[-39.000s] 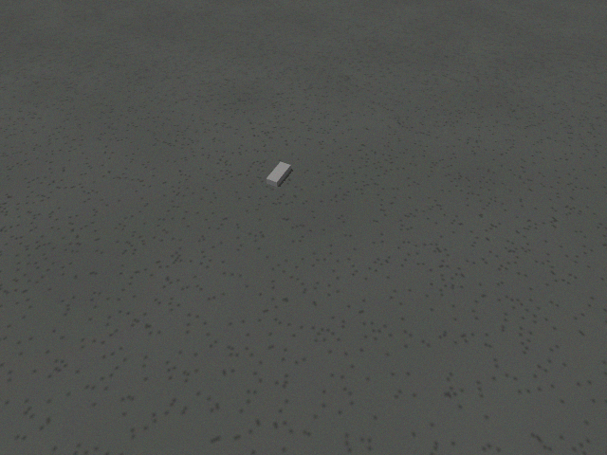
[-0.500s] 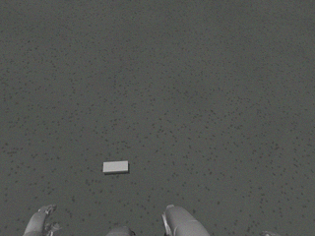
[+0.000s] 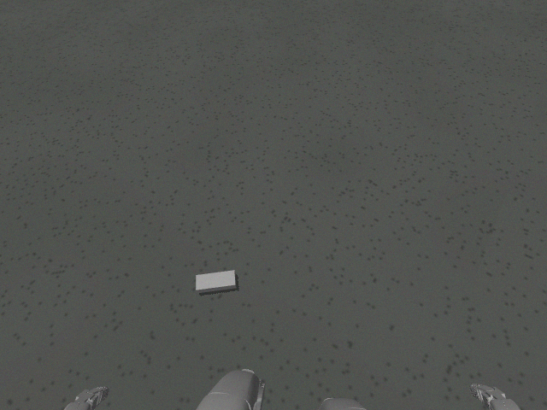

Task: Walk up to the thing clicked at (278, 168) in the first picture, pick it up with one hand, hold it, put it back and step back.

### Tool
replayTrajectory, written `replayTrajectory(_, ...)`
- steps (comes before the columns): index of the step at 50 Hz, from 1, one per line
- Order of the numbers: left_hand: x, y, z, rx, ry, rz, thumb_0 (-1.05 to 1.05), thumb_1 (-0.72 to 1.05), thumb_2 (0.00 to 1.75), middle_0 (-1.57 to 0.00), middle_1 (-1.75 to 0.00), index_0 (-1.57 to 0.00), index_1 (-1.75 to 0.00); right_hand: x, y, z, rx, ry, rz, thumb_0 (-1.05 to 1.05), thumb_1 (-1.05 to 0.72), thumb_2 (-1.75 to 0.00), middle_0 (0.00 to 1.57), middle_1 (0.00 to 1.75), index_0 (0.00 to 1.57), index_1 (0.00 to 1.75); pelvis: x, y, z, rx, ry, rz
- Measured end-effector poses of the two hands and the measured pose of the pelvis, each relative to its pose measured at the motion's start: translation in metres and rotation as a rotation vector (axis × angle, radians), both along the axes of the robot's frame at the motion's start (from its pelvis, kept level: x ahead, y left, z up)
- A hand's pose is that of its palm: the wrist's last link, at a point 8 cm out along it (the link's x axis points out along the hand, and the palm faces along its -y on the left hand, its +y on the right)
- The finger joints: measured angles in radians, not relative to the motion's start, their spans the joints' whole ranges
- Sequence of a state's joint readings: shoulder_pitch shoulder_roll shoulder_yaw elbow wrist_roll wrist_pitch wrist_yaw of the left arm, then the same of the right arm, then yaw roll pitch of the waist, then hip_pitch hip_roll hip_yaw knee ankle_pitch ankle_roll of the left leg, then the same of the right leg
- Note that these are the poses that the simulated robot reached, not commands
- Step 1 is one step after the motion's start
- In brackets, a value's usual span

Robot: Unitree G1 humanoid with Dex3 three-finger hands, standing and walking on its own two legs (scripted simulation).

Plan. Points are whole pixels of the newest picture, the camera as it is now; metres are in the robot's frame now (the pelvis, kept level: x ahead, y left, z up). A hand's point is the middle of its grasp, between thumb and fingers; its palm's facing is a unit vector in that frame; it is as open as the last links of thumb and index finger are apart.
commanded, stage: step back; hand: left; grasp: from above
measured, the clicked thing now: (216, 281) +0.60 +0.27 -0.75
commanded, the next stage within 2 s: none
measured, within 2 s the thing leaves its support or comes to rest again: neither
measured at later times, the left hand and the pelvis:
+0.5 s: hand out of the picture -0.08 +0.26 -0.15, palm faces +0.06 -0.92 -0.39, open 7.4 cm; pelvis -0.16 -0.03 +0.00, yaw +3 degrees
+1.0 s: hand out of the picture -0.24 +0.22 -0.15, palm faces +0.09 -0.91 -0.40, open 7.4 cm; pelvis -0.34 -0.07 -0.01, yaw +6 degrees
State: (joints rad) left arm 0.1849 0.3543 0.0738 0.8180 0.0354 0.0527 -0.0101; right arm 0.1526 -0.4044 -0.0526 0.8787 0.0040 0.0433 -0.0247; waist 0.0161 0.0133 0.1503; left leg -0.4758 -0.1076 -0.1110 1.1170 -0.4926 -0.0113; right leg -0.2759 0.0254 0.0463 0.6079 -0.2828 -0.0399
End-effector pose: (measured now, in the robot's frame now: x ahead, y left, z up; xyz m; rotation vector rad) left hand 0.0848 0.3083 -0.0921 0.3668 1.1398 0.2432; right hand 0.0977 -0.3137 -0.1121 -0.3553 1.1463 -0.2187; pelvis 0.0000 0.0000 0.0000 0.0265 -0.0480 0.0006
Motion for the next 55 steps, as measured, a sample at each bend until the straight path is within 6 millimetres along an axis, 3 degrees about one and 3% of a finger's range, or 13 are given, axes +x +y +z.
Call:
replayTrajectory(9,-0.037,-0.006,-0.003,-0.012,-0.098,0.009,0.01,0.90,0.89,-0.21,-0.30,-0.21,-0.30,-0.066,-0.010,0.001,-0.049,0.094,0.069,0.01,-0.90,-0.90,0.20,0.30,0.20,0.30,-0.058,-0.006,-0.004,-0.007,0.017,0.075)
replayTrajectory(12,-0.058,-0.002,-0.016,-0.034,-0.103,0.014,0.01,0.90,0.89,-0.21,-0.30,-0.21,-0.30,-0.088,-0.005,0.000,-0.061,0.092,0.078,0.01,-0.90,-0.90,0.20,0.30,0.20,0.30,-0.082,-0.003,-0.011,-0.005,0.006,0.095)
replayTrajectory(17,-0.103,-0.001,-0.020,-0.052,-0.040,0.047,0.01,0.91,0.89,-0.20,-0.30,-0.21,-0.30,-0.124,0.001,0.013,-0.050,0.084,0.081,0.01,-0.90,-0.90,0.20,0.30,0.20,0.30,-0.111,-0.005,-0.002,-0.038,-0.003,0.091)
replayTrajectory(24,-0.170,-0.006,-0.021,-0.027,0.013,0.079,0.01,0.91,0.89,-0.20,-0.30,-0.20,-0.30,-0.141,-0.011,0.019,-0.056,0.005,0.096,0.01,-0.90,-0.90,0.20,0.30,0.20,0.30,-0.153,-0.023,-0.002,-0.045,0.006,0.051)
replayTrajectory(31,-0.236,-0.035,-0.025,0.008,0.067,0.058,0.01,0.91,0.90,-0.20,-0.30,-0.20,-0.30,-0.161,-0.044,-0.001,-0.031,-0.081,0.088,0.01,-0.90,-0.90,0.20,0.30,0.20,0.30,-0.207,-0.051,-0.017,-0.074,-0.013,0.033)
replayTrajectory(35,-0.268,-0.050,-0.014,0.002,0.070,0.061,0.01,0.91,0.89,-0.20,-0.30,-0.20,-0.30,-0.191,-0.051,0.001,-0.010,-0.050,0.069,0.01,-0.90,-0.90,0.20,0.30,0.20,0.30,-0.232,-0.057,-0.008,-0.014,0.003,0.029)
replayTrajectory(39,-0.283,-0.053,-0.008,0.019,0.034,0.057,0.01,0.90,0.89,-0.21,-0.30,-0.21,-0.30,-0.231,-0.057,-0.001,-0.018,-0.004,0.082,0.01,-0.90,-0.90,0.20,0.30,0.20,0.30,-0.257,-0.060,-0.006,0.000,0.020,0.057)
replayTrajectory(45,-0.302,-0.042,-0.020,0.018,-0.061,0.058,0.01,0.90,0.89,-0.21,-0.30,-0.21,-0.30,-0.295,-0.054,-0.010,-0.049,0.086,0.111,0.01,-0.90,-0.90,0.20,0.30,0.20,0.30,-0.307,-0.059,-0.018,0.018,0.004,0.107)
replayTrajectory(49,-0.329,-0.046,-0.020,0.004,-0.038,0.070,0.01,0.91,0.89,-0.20,-0.30,-0.20,-0.30,-0.334,-0.051,-0.003,-0.023,0.100,0.106,0.01,-0.90,-0.90,0.20,0.30,0.20,0.30,-0.334,-0.064,-0.010,-0.017,-0.010,0.103)
replayTrajectory(55,-0.380,-0.063,-0.015,-0.008,-0.017,0.072,0.01,0.91,0.89,-0.20,-0.30,-0.20,-0.30,-0.362,-0.065,0.002,-0.020,0.054,0.111,0.01,-0.90,-0.90,0.20,0.30,0.20,0.30,-0.372,-0.080,-0.006,-0.039,0.009,0.076)
